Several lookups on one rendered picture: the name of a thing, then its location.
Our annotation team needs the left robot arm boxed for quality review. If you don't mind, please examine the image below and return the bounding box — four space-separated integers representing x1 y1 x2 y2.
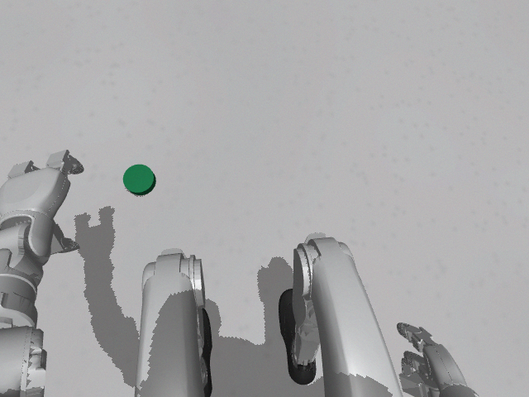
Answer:
0 210 55 397

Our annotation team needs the left robot hand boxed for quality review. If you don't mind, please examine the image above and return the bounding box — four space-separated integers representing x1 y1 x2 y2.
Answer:
0 150 84 255

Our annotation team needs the right robot foot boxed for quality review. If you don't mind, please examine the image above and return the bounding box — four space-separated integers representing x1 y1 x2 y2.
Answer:
279 289 316 385

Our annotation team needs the right robot hand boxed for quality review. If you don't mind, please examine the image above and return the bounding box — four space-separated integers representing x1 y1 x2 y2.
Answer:
397 323 468 397

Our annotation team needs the tin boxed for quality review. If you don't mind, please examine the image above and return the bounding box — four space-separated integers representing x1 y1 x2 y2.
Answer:
123 165 156 195

